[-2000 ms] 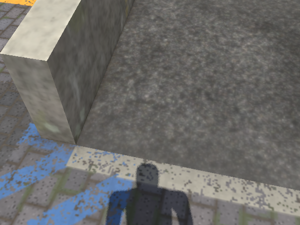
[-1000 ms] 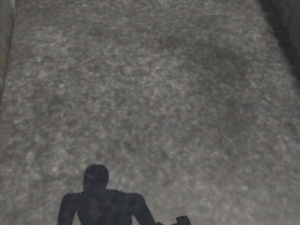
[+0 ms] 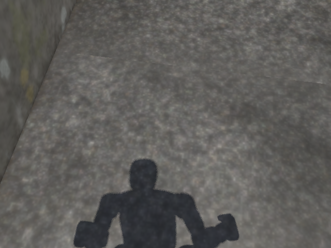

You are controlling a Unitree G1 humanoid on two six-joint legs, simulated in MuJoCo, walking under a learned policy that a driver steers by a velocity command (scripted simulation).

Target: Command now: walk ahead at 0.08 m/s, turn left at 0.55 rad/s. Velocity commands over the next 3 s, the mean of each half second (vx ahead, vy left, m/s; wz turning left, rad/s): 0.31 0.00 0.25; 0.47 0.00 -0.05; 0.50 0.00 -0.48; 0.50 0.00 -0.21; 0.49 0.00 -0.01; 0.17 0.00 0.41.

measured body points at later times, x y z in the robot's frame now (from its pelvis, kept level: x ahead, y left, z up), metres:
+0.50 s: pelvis +0.11 -0.04 +0.02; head +0.11 -0.07 +0.47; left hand +0.02 +0.21 -0.10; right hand +0.31 -0.25 -0.08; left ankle +0.14 +0.12 -0.60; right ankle +0.06 -0.15 -0.72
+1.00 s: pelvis +0.34 +0.06 +0.06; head +0.34 +0.07 +0.51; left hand +0.46 +0.33 -0.05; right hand +0.39 -0.20 -0.07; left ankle +0.32 +0.14 -0.69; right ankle +0.39 -0.10 -0.53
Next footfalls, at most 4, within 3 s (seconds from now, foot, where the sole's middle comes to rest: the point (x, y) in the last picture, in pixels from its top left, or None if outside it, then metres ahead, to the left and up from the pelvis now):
0.32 right None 0.10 -0.14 -0.75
0.76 left None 0.37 0.15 -0.72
1.30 right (182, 179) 0.67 -0.07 -0.66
1.80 left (158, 102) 1.03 0.03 -0.61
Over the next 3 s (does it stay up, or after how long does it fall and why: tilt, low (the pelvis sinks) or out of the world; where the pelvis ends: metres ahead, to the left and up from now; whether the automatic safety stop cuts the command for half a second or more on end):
stays up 1.33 -0.18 0.22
